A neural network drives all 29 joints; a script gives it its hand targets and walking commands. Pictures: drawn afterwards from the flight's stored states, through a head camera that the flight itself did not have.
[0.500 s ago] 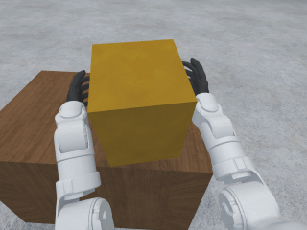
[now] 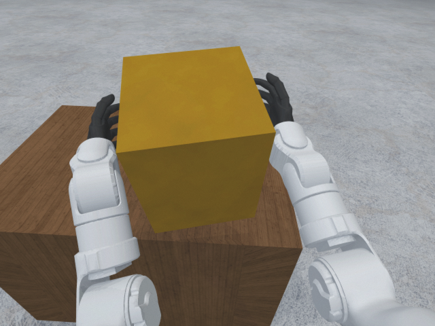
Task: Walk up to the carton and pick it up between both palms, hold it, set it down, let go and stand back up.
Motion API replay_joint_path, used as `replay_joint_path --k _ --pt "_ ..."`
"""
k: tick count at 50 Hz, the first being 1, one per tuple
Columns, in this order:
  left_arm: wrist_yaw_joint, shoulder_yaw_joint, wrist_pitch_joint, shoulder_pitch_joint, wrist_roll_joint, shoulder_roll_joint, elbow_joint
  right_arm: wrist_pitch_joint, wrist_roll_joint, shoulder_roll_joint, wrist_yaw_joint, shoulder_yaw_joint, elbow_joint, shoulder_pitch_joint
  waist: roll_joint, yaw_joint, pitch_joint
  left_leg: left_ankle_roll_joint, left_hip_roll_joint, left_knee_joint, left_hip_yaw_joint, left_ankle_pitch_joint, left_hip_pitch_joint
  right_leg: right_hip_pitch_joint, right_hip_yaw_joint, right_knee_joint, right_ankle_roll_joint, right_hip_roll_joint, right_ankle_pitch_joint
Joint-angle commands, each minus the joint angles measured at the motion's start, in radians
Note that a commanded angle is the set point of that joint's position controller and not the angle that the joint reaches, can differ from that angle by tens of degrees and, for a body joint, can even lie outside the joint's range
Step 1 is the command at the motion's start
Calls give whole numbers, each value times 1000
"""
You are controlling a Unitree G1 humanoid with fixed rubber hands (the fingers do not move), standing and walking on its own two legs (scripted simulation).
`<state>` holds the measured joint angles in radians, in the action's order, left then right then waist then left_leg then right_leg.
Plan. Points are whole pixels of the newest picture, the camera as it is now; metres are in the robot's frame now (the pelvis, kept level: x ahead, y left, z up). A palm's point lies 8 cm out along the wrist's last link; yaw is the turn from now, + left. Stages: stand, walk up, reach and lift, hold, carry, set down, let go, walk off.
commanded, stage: hold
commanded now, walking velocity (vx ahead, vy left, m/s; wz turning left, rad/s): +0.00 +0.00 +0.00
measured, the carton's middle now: (195, 144) +0.39 +0.01 +0.18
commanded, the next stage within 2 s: none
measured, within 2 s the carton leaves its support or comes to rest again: neither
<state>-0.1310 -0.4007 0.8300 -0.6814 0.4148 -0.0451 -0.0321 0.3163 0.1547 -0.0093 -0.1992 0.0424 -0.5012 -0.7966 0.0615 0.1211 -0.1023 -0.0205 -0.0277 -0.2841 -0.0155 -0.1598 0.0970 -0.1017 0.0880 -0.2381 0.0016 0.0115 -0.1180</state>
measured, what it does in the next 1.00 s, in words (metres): stands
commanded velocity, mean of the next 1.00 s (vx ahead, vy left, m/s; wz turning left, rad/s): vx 0.00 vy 0.00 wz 0.00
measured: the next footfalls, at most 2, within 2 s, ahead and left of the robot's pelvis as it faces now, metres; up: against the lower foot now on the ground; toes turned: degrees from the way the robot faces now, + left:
none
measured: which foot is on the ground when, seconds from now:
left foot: down 0.00-1.00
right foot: down 0.00-1.00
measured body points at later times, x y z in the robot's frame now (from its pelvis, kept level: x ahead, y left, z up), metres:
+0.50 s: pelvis -0.01 +0.00 +0.00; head -0.07 +0.02 +0.44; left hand +0.37 +0.16 +0.23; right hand +0.37 -0.13 +0.25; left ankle +0.02 +0.13 -0.75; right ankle +0.03 -0.11 -0.75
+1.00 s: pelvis +0.00 +0.00 +0.00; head -0.05 +0.02 +0.44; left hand +0.37 +0.16 +0.22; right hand +0.37 -0.13 +0.25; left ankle +0.02 +0.13 -0.75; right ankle +0.03 -0.11 -0.75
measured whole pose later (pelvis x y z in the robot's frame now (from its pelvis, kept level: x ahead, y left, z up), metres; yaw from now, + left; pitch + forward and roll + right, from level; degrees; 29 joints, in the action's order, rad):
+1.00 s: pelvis +0.00 +0.00 +0.00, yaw +0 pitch -13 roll -1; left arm -0.15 -0.39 0.88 -0.64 0.41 -0.05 0.06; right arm 0.38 0.21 0.00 -0.23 0.00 -0.41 -0.76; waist 0.06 0.13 -0.10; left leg -0.02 -0.02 -0.29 -0.02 -0.17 0.11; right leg -0.12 0.09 -0.24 0.00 0.02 -0.13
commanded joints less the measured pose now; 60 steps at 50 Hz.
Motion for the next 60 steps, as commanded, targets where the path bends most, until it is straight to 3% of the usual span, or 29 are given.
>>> replay_joint_path --k 1,11,18,21,26,34,40,47,50,60 --pt "-129 405 -42 -584 -145 -361 110 -14 75 -414 99 -298 196 -545 -68 8 360 1 61 26 88 234 -31 -161 39 -15 -39 -61 175" --pt "-135 403 -22 -600 -150 -357 101 17 83 -412 100 -300 211 -564 -59 0 342 7 58 42 86 178 -58 -147 39 -11 -36 -64 103" --pt "-137 394 -31 -627 -151 -362 75 25 69 -421 105 -280 186 -566 -76 1 341 13 63 51 90 142 -78 -140 38 -10 -31 -58 77" --pt "-143 376 -35 -650 -143 -351 45 28 54 -422 110 -257 148 -569 -69 5 310 24 60 73 93 69 -110 -133 38 -3 -34 -58 9" --pt "-141 359 -50 -667 -138 -351 10 16 44 -428 118 -234 125 -602 -73 -7 308 32 59 81 93 46 -135 -132 33 -8 -34 -57 -16" --pt "-144 361 -47 -649 -141 -354 23 24 63 -434 101 -266 136 -586 -57 -2 335 16 72 47 90 139 -85 -140 31 -12 -39 -55 69" --pt "-141 420 -43 -616 -166 -374 122 25 99 -439 88 -312 198 -542 -82 15 389 -8 79 9 82 276 -28 -175 33 -30 -39 -63 226" --pt "-143 450 -21 -578 -175 -368 199 45 133 -421 76 -357 272 -496 -85 23 376 -23 76 3 75 326 -10 -183 37 -36 -37 -69 273" --pt "-142 438 -10 -573 -165 -361 188 55 131 -412 79 -350 269 -498 -88 16 346 -27 69 15 78 287 -29 -166 38 -28 -36 -71 212" --pt "-136 395 -31 -625 -152 -363 50 42 72 -421 110 -270 174 -575 -73 -13 304 26 52 84 91 30 -131 -114 36 -10 -28 -68 -31"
